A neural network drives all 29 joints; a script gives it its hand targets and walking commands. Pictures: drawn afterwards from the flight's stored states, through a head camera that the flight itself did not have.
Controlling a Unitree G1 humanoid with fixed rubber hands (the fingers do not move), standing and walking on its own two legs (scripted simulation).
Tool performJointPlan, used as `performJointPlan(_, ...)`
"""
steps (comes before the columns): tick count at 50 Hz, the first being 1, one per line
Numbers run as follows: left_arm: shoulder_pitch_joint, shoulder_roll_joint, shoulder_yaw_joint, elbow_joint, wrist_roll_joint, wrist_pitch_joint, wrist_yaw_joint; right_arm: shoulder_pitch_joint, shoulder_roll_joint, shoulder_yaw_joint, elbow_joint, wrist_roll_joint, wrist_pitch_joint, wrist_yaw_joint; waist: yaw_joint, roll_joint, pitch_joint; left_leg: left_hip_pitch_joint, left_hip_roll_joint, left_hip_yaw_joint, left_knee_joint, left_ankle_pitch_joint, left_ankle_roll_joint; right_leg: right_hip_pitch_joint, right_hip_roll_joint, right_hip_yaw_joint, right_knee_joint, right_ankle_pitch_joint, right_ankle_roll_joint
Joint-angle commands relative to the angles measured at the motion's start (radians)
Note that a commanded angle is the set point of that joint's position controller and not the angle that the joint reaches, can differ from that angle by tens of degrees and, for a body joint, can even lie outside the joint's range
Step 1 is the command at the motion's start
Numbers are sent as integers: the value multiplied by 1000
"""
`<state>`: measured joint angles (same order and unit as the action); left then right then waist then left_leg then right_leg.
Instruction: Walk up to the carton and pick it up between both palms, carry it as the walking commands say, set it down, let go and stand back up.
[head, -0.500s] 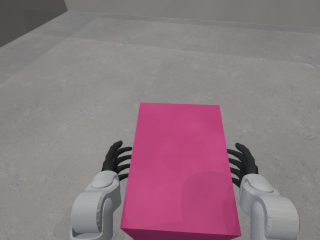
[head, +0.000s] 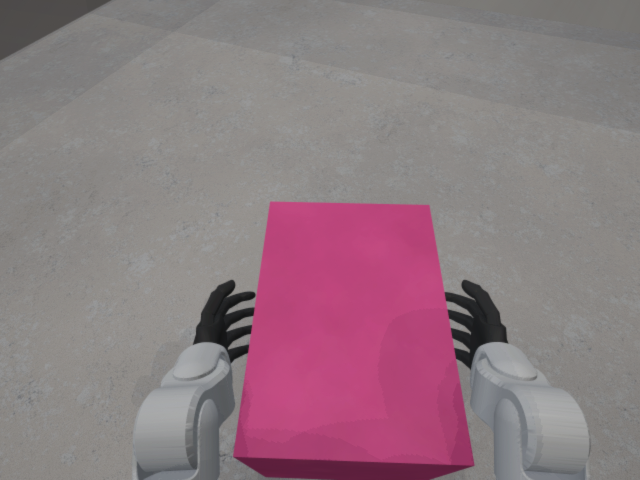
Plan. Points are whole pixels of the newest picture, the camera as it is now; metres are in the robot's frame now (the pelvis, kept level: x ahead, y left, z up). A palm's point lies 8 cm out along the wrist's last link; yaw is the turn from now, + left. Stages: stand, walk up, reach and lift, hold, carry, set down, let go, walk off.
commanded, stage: carry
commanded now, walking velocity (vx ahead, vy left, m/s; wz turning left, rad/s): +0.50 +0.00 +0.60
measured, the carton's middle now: (345, 344) +0.28 -0.01 -0.01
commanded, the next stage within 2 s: none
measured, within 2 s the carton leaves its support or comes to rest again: neither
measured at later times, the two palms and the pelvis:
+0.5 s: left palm (223, 165) +0.50 +0.15 +0.10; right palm (415, 136) +0.56 -0.14 +0.09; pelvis +0.29 -0.04 +0.01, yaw +12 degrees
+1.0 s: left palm (198, 140) +0.60 +0.21 +0.08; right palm (368, 109) +0.66 -0.07 +0.08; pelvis +0.37 +0.01 +0.00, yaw +11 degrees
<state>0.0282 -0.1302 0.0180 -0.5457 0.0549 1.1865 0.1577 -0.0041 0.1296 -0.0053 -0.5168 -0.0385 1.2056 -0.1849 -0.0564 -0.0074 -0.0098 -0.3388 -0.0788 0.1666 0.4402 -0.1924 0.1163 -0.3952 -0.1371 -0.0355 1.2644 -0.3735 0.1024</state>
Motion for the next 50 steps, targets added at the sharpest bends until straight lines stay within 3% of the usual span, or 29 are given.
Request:
performJointPlan(1, -309, -942, -634, -114, -287, -52, -149, -342, 951, 639, -133, 328, -54, 194, 45, 47, -314, 448, 299, -354, -159, 576, 67, -204, -22, 46, -182, 68, 10)
performJointPlan(3, -295, -932, -651, -136, -295, -64, -143, -299, 913, 624, -150, 310, -64, 196, 48, 87, -271, 455, 289, -276, -162, 754, 68, -215, 3, -17, -331, 78, 15)
performJointPlan(6, -301, -898, -679, -183, -319, -61, -135, -254, 847, 594, -183, 284, -67, 188, 45, 136, -251, 444, 221, -145, -156, 925, 8, -161, 58, -108, -539, 239, 11)
performJointPlan(8, -324, -867, -687, -198, -330, -47, -134, -228, 808, 570, -182, 262, -60, 178, 42, 161, -247, 432, 192, -91, -151, 933, -17, -102, 91, -150, -648, 329, -6)
performJointPlan(11, -366, -819, -674, -190, -337, -22, -136, -219, 757, 547, -179, 242, -46, 164, 30, 172, -260, 418, 187, -75, -79, 895, -15, 3, 123, -190, -764, 411, -30)
performJointPlan(13, -354, -805, -649, -158, -330, -10, -136, -266, 737, 558, -191, 253, -32, 159, 57, 128, -289, 367, 169, -34, 82, 827, -41, 172, 133, -209, -901, 515, -45)
performJointPlan(14, -349, -798, -634, -140, -322, -2, -137, -289, 726, 562, -188, 261, -24, 159, 72, 92, -321, 314, 156, -14, 198, 702, -61, 292, 78, -183, -940, 614, -49)
performJointPlan(15, -326, -773, -602, -104, -300, 6, -136, -305, 708, 563, -176, 270, -12, 162, 76, -22, -370, 221, 116, 1, 331, 403, -77, 416, -38, -65, -885, 954, -73)
performJointPlan(16, -307, -770, -590, -90, -294, 7, -130, -293, 721, 575, -182, 278, -1, 158, 80, -323, -431, -31, 34, -56, 519, -186, -104, 640, -230, 208, -858, 1253, -230)
performJointPlan(17, -273, -781, -557, -31, -281, 15, -130, -269, 742, 568, -121, 273, 9, 155, 64, -265, -467, -45, 58, -197, 584, -316, -89, 605, -288, 268, -869, 1221, -296)
performJointPlan(18, -283, -792, -522, 14, -264, 4, -135, -302, 762, 561, -71, 271, 3, 158, 59, -160, -440, -32, 91, -235, 563, -312, -80, 522, -275, 219, -883, 1146, -297)
performJointPlan(19, -321, -840, -552, -25, -283, -3, -141, -349, 814, 594, -107, 295, -4, 161, 58, -89, -405, -11, 130, -230, 445, -298, -74, 449, -238, 154, -905, 967, -254)
performJointPlan(21, -390, -893, -572, -52, -299, -11, -153, -379, 875, 612, -109, 307, -18, 168, 47, -98, -340, 49, 128, -169, 262, -298, -76, 316, -189, 79, -974, 610, -202)
performJointPlan(22, -387, -897, -575, -51, -298, -13, -154, -388, 884, 615, -111, 309, -22, 168, 51, -116, -344, 56, 116, -144, 215, -306, -76, 301, -184, 78, -999, 500, -198)
performJointPlan(26, -355, -873, -566, -31, -293, -16, -158, -372, 873, 604, -84, 292, -23, 160, 55, -122, -380, 38, 115, -109, 167, -227, -85, 283, -170, 48, -985, 398, -195)
performJointPlan(29, -374, -780, -463, 153, -223, -57, -172, -380, 777, 488, 112, 210, -65, 172, 50, -112, -341, 29, 125, -95, 150, -159, -92, 209, -142, 7, -953, 328, -192)
performJointPlan(30, -411, -790, -458, 167, -223, -83, -178, -415, 783, 479, 127, 207, -92, 179, 48, -107, -318, 35, 129, -93, 122, -127, -93, 171, -132, -5, -944, 283, -187)
performJointPlan(32, -470, -872, -511, 93, -268, -109, -179, -487, 853, 527, 41, 250, -118, 185, 50, -82, -279, 53, 146, -107, 39, -41, -89, 113, -101, -25, -914, 208, -166)
performJointPlan(34, -433, -840, -487, 145, -250, -108, -169, -458, 815, 497, 83, 231, -115, 179, 59, -39, -289, 68, 194, -153, 0, 91, -84, 129, -63, -49, -855, 273, -138)
performJointPlan(35, -413, -787, -438, 227, -212, -116, -170, -434, 771, 445, 182, 196, -126, 180, 63, -2, -298, 68, 215, -171, 17, 178, -88, 152, -53, -46, -846, 349, -132)
performJointPlan(36, -432, -804, -462, 179, -227, -126, -169, -447, 793, 472, 142, 213, -137, 180, 64, 8, -299, 71, 219, -168, 30, 200, -93, 166, -57, -46, -831, 414, -132)
performJointPlan(37, -451, -819, -480, 149, -238, -133, -168, -457, 812, 487, 119, 222, -144, 180, 64, 10, -304, 78, 220, -162, 39, 222, -97, 181, -60, -48, -814, 480, -131)
performJointPlan(40, -449, -779, -446, 220, -208, -172, -170, -447, 771, 434, 196, 181, -182, 182, 66, -4, -345, 106, 220, -159, 63, 296, -94, 224, -67, -49, -782, 599, -120)
performJointPlan(50, -435, -800, -497, 171, -223, -199, -167, -415, 777, 449, 145, 173, -212, 176, 69, 8, -366, 168, 236, -165, 76, 435, -80, 222, -59, -67, -754, 549, -102)
